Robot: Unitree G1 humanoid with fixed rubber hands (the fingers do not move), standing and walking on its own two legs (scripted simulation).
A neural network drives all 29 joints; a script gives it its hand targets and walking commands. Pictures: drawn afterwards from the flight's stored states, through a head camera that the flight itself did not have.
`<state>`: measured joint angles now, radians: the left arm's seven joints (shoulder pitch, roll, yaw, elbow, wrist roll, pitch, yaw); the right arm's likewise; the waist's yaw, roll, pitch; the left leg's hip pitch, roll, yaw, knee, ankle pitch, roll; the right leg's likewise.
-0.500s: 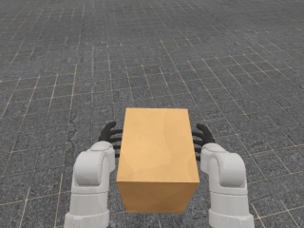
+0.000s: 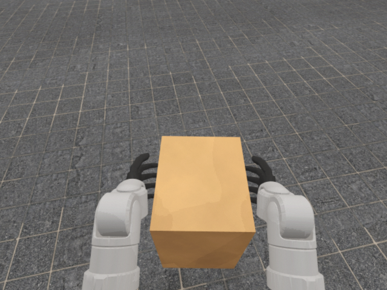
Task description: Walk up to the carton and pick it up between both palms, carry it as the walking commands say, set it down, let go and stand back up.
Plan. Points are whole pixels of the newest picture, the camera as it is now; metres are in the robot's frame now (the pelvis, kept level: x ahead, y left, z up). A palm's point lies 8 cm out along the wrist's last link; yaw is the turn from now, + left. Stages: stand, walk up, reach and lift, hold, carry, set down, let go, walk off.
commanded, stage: carry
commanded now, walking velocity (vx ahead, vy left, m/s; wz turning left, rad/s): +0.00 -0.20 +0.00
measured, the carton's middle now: (199, 205) +0.30 -0.01 +0.01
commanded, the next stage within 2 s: none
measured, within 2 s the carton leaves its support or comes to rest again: neither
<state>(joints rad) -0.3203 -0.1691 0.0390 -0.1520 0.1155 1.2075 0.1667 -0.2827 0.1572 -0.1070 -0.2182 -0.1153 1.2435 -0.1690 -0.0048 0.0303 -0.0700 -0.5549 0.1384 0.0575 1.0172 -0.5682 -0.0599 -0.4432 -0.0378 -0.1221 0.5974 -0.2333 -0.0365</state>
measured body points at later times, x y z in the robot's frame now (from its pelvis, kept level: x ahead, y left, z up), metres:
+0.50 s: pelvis -0.04 -0.14 +0.00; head -0.04 -0.14 +0.45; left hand +0.26 -0.02 +0.09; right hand +0.26 -0.27 +0.09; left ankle -0.02 +0.05 -0.72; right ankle -0.01 -0.27 -0.73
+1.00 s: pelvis -0.09 -0.27 +0.01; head -0.08 -0.26 +0.46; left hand +0.21 -0.13 +0.09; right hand +0.22 -0.39 +0.10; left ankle -0.07 -0.11 -0.73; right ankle -0.07 -0.42 -0.70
